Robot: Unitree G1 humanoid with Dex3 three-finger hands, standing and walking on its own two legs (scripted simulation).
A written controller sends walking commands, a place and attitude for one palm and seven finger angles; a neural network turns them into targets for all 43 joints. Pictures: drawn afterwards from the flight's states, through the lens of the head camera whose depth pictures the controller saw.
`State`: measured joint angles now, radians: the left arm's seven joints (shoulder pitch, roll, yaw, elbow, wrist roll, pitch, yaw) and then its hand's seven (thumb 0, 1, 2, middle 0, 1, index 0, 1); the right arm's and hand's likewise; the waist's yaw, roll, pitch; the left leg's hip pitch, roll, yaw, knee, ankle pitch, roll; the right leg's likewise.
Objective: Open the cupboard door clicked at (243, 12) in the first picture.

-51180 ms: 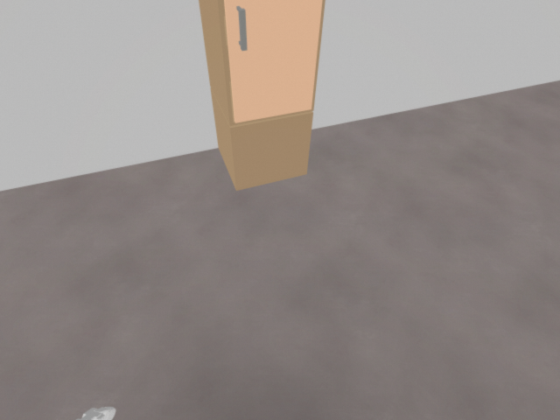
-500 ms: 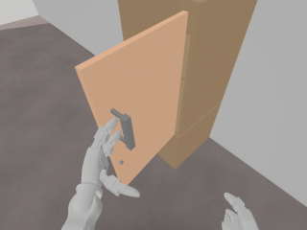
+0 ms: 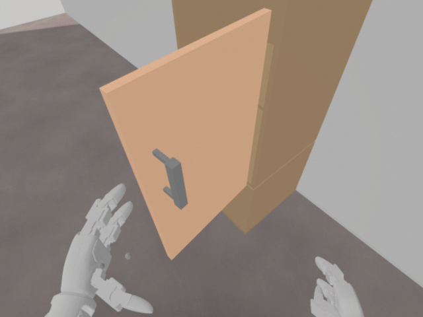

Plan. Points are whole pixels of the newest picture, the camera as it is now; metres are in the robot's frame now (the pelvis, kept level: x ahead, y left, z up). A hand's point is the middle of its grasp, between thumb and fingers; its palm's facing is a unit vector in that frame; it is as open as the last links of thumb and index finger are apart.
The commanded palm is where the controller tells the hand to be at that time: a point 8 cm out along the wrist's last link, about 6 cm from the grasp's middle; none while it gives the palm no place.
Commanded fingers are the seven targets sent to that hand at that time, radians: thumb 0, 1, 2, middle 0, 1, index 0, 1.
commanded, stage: slide the hand sideways off the handle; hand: left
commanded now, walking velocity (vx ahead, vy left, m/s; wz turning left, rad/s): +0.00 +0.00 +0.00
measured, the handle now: (170, 179) +0.35 +0.11 +0.09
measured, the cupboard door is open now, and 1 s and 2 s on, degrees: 97 97 97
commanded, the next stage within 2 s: draw the hand back to the body in 0.04 s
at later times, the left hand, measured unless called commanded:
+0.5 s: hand (98, 251) +0.20 +0.18 +0.11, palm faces +0.01 -1.00 -0.05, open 16.3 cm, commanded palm +0.17 +0.24 +0.12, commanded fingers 0.00 -0.50 0.30 -0.15 -0.30 -0.15 -0.30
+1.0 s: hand (45, 230) +0.21 +0.25 +0.15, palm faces +0.30 -0.88 -0.37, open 13.2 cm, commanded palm +0.16 +0.29 +0.18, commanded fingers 0.00 0.34 0.66 -0.18 -0.30 -0.18 -0.30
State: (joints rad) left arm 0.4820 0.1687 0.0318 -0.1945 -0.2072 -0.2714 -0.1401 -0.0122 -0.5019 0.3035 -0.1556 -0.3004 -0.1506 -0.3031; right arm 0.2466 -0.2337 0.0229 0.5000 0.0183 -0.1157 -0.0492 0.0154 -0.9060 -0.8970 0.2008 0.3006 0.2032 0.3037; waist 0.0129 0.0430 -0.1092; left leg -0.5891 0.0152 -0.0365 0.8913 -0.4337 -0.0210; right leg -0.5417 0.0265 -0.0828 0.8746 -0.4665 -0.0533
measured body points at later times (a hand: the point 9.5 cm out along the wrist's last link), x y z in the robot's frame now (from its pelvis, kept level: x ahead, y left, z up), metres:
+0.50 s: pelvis +0.00 +0.02 +0.00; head +0.00 +0.01 +0.45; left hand +0.19 +0.23 +0.12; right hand +0.18 -0.20 -0.06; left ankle +0.01 +0.13 -0.69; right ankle -0.01 -0.08 -0.69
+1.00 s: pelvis +0.01 +0.03 +0.04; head +0.00 +0.01 +0.48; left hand +0.19 +0.29 +0.17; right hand +0.18 -0.20 -0.05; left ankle +0.01 +0.13 -0.69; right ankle -0.01 -0.08 -0.69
